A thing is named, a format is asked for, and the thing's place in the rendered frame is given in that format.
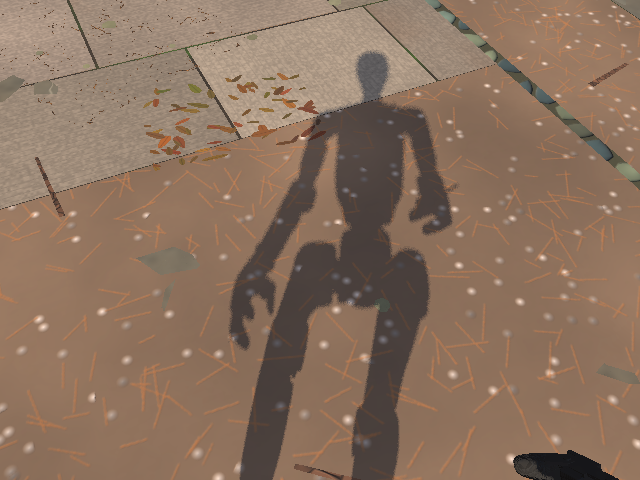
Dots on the right robot hand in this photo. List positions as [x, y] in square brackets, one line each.
[554, 466]

